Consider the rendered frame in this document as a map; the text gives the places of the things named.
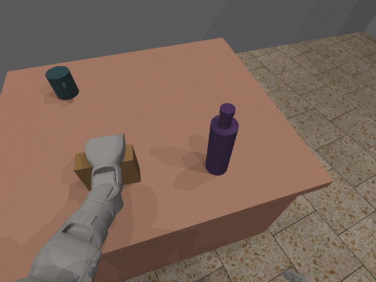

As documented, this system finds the right robot hand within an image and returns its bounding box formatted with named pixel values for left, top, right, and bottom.
left=283, top=270, right=312, bottom=282

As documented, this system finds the left robot upper arm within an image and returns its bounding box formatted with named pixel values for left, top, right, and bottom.
left=14, top=232, right=102, bottom=282

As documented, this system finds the robot left forearm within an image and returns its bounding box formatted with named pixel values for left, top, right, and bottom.
left=28, top=163, right=123, bottom=278

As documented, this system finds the sponge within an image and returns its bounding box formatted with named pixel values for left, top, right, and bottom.
left=73, top=145, right=141, bottom=191

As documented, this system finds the table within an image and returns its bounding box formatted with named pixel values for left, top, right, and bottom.
left=0, top=38, right=334, bottom=282

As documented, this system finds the left robot hand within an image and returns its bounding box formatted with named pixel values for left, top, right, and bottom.
left=85, top=134, right=126, bottom=168

